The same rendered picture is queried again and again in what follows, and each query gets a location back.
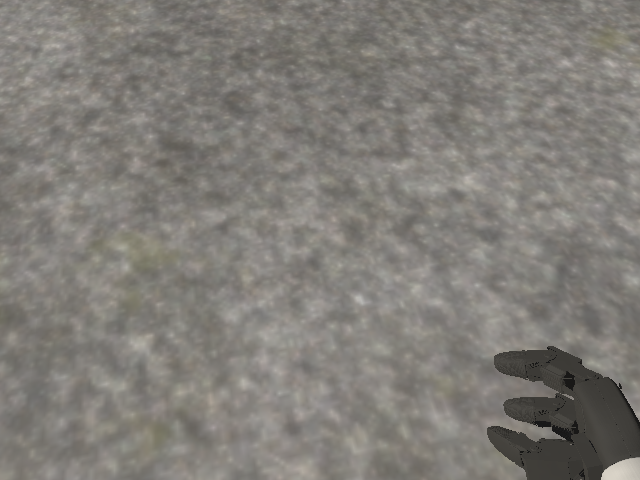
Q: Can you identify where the robot right hand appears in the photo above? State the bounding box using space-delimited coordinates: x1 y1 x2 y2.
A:
487 346 640 480

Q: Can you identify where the robot right forearm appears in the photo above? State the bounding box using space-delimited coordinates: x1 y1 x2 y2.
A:
601 457 640 480

